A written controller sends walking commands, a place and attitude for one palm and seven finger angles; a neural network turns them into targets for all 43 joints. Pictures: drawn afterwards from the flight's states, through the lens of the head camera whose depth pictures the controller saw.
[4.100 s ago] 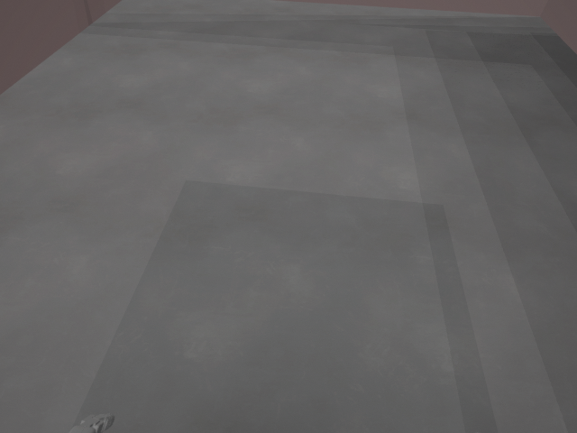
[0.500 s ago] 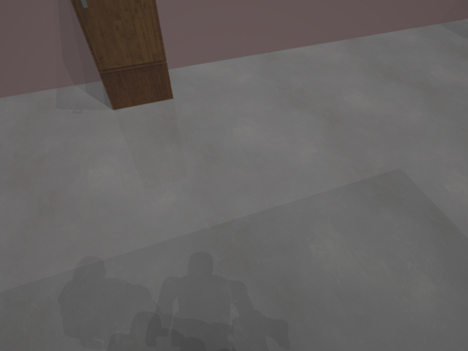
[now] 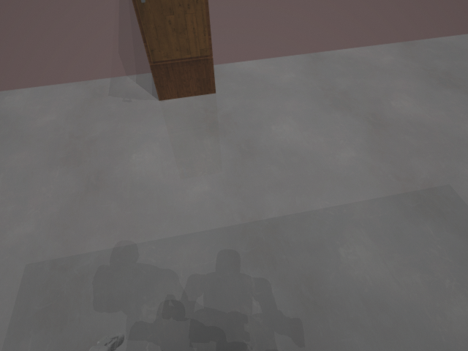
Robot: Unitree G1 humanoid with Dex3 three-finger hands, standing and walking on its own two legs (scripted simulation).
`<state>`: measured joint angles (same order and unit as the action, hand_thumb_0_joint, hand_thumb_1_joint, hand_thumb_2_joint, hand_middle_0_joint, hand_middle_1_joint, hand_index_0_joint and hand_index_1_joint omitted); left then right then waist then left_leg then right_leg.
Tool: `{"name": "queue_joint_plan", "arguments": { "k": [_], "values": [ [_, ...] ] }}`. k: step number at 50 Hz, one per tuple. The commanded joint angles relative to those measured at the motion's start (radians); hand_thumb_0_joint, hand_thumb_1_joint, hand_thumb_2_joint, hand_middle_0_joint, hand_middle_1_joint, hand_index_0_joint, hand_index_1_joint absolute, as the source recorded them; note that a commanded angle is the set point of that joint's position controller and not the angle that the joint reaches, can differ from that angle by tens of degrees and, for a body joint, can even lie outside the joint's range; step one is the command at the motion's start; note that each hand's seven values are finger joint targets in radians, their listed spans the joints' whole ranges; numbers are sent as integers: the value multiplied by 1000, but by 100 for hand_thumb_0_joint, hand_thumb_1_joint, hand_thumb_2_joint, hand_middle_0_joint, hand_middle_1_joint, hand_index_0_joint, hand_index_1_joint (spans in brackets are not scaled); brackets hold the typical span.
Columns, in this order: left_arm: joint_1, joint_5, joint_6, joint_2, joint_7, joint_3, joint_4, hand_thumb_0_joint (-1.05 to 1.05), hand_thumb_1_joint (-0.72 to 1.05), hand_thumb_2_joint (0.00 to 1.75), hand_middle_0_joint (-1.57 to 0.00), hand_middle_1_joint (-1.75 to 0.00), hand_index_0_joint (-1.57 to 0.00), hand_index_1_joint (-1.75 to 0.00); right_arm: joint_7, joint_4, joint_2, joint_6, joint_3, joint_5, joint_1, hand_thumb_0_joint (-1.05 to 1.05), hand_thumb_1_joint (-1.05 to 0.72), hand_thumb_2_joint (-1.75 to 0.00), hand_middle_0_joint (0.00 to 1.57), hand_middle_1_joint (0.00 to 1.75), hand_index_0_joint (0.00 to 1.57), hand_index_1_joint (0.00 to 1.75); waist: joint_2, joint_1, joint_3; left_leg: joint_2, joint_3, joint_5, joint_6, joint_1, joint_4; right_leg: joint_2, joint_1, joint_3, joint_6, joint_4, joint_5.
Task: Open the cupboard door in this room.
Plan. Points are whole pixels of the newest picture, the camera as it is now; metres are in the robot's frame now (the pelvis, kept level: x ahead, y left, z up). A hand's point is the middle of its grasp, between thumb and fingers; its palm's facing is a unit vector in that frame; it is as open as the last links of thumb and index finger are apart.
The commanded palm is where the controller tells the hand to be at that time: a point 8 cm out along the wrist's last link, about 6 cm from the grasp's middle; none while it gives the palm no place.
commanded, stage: turn or walk to find it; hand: left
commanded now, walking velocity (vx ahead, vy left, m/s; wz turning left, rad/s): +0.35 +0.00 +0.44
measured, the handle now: out of the picture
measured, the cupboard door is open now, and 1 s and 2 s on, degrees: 0 0 0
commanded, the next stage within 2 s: stand and wait in 0.12 s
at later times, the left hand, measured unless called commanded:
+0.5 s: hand out of the picture -0.06 +0.21 -0.18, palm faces +0.20 -0.96 -0.21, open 7.4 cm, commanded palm none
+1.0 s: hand out of the picture -0.04 +0.20 -0.17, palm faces +0.19 -0.96 -0.19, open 7.4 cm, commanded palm none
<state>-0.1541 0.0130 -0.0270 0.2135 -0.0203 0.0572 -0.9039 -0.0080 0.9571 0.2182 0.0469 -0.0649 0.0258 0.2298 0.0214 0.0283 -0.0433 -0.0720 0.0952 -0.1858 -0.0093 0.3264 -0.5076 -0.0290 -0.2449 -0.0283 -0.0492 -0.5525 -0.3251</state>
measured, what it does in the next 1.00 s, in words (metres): steps on the spot: left foot, then right foot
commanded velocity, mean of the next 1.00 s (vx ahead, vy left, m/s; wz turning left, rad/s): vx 0.00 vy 0.00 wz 0.08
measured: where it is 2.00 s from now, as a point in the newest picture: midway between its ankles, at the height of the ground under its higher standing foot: outside the picture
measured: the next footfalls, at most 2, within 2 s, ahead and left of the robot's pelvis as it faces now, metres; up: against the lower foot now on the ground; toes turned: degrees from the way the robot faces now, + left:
left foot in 0.40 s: +0.00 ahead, +0.14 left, +0.00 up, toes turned +12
right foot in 0.68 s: +0.04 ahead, -0.10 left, +0.00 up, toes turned +3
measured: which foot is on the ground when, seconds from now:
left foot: down 0.00-0.00, up 0.02-0.38, down 0.40-1.00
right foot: down 0.00-0.42, up 0.44-0.66, down 0.68-1.00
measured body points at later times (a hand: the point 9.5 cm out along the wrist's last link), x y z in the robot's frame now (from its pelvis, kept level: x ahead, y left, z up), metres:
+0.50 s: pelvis -0.01 +0.03 +0.00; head +0.01 +0.05 +0.45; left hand -0.07 +0.26 -0.17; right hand +0.11 -0.19 -0.14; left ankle -0.04 +0.13 -0.73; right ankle -0.02 -0.11 -0.72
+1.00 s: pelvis -0.02 +0.02 +0.01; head -0.02 +0.03 +0.46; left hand -0.05 +0.25 -0.15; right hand +0.00 -0.21 -0.15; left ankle -0.04 +0.13 -0.73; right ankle +0.00 -0.10 -0.73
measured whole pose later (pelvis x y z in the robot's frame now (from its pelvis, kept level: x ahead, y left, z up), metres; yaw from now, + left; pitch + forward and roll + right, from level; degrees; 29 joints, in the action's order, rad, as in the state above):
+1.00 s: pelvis -0.02 +0.02 +0.01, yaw +9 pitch -2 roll +0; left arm -0.26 0.01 -0.01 0.16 -0.03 0.01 -1.12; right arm 0.02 1.14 0.17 0.01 -0.01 0.02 0.28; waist -0.01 -0.01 -0.03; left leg 0.01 -0.05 -0.24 -0.01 0.18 -0.45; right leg -0.06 -0.18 -0.09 -0.02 -0.46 -0.24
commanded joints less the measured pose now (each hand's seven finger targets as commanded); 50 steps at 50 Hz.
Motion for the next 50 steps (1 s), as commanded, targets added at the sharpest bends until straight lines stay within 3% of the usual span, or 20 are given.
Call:
{"name": "queue_joint_plan", "arguments": {
  "k": [1,2,3,5,9,14,16,18,19,20,21,22,23,26,30,32,34,36,46,50],
  "values": [
    [-126,9,23,247,-19,47,61,0,90,90,-20,-30,-20,-30,2,-112,114,-7,-46,0,-29,0,-90,-90,20,30,20,30,-261,-71,75,20,-10,-343,32,277,-439,-453,126,387,189,361,-99],
    [-71,5,24,221,-21,48,74,0,90,90,-20,-30,-20,-30,-3,-102,125,9,-52,7,-50,0,-90,-90,20,30,20,30,-269,-53,10,51,15,-307,29,261,-558,-404,-4,372,177,396,-188],
    [-17,5,27,187,-17,36,82,0,90,90,-20,-30,-20,-30,-10,-82,125,13,-52,7,-29,0,-90,-90,20,30,20,30,-216,-21,-40,65,0,-240,33,264,-637,-345,-44,283,155,389,-153],
    [23,4,36,134,-14,19,85,0,90,90,-20,-30,-20,-30,-17,-47,105,14,-46,5,26,0,-90,-90,20,30,20,30,-157,15,-48,82,-33,-149,53,261,-694,-267,-12,113,132,323,63],
    [-94,8,48,132,-16,14,35,0,90,90,-20,-30,-20,-30,-9,-34,85,8,-30,0,-5,0,-90,-90,20,30,20,30,-167,-33,9,95,-65,-162,78,243,-620,-269,124,60,162,251,338],
    [-184,19,43,165,-15,17,-32,0,90,90,-20,-30,-20,-30,1,-29,50,-4,-1,-12,-80,0,-90,-90,20,30,20,30,-212,-75,41,90,-136,-252,72,117,-309,-273,188,42,189,175,623],
    [-185,19,39,171,-16,18,-55,0,90,90,-20,-30,-20,-30,6,-15,41,-14,7,-17,-72,0,-90,-90,20,30,20,30,-235,-73,57,82,-160,-236,61,39,-174,-263,190,42,183,144,657],
    [-159,9,36,158,-19,12,-77,0,90,90,-20,-30,-20,-30,13,20,43,-27,13,-17,-10,0,-90,-90,20,30,20,30,-219,-36,80,81,-172,-66,51,-112,35,-230,139,16,138,89,590],
    [-152,0,32,137,-19,7,-83,0,90,90,-20,-30,-20,-30,15,41,68,-39,12,-15,25,0,-90,-90,20,30,20,30,-153,-20,98,113,-151,77,39,-221,149,-195,89,-10,96,29,506],
    [-173,-3,28,99,-15,1,-79,0,90,90,-20,-30,-20,-30,16,45,129,-51,1,-11,44,0,-90,-90,20,30,20,30,29,-22,139,244,-22,311,1,-344,144,-128,-21,-54,49,-61,278],
    [-194,-4,23,46,-15,-13,-74,0,90,90,-20,-30,-20,-30,20,46,177,-50,-5,-8,39,0,-90,-90,20,30,20,30,186,-30,122,387,91,495,-86,-348,131,-80,-111,-79,15,-112,-83],
    [-135,-2,12,44,-21,-23,-88,0,90,90,-20,-30,-20,-30,34,66,154,-52,0,-8,35,0,-90,-90,20,30,20,30,276,0,86,392,113,527,-131,-283,190,-63,-111,-53,-3,-219,-235],
    [-119,-4,3,56,-20,-21,-101,0,90,90,-20,-30,-20,-30,44,68,134,-53,11,-8,12,0,-90,-90,20,30,20,30,254,-12,47,379,101,516,-147,-216,201,-69,-96,-8,2,-285,-237],
    [-147,-2,2,28,-6,-29,-151,0,90,90,-20,-30,-20,-30,50,64,110,-54,17,-10,-60,0,-90,-90,20,30,20,30,142,-36,21,336,28,471,-148,-204,191,-80,-86,-4,5,-252,-167],
    [-183,2,9,12,-5,-39,-183,0,90,90,-20,-30,-20,-30,47,85,94,-55,12,-14,-52,0,-90,-90,20,30,20,30,89,-40,21,292,-5,341,-120,-180,185,-61,3,-30,0,-36,-48],
    [-235,6,21,21,-9,-43,-207,0,90,90,-20,-30,-20,-30,45,91,74,-58,15,-21,-58,0,-90,-90,20,30,20,30,24,-62,31,243,-34,210,-70,-150,128,-72,87,-18,0,156,141],
    [-204,8,35,56,-13,-47,-205,0,90,90,-20,-30,-20,-30,35,96,33,-56,23,-28,-31,0,-90,-90,20,30,20,30,-45,-28,3,173,-68,51,-16,-137,131,-139,67,66,35,206,239],
    [-169,7,39,60,-11,-45,-205,0,90,90,-20,-30,-20,-30,33,111,24,-45,23,-19,-21,0,-90,-90,20,30,20,30,-148,-21,-44,157,-86,-16,-1,-162,132,-136,-25,81,50,227,133],
    [-162,-3,28,52,-17,-33,-184,0,90,90,-20,-30,-20,-30,32,135,32,-53,38,-14,38,0,-90,-90,20,30,20,30,8,-40,-17,174,-43,42,-14,-96,148,-119,37,22,47,183,107],
    [-167,-5,29,42,-16,-37,-196,0,90,90,-20,-30,-20,-30,35,152,29,-56,41,-15,74,0,-90,-90,20,30,20,30,-4,-43,-19,176,-39,31,-13,-89,165,-109,60,18,49,190,114]
  ]
}}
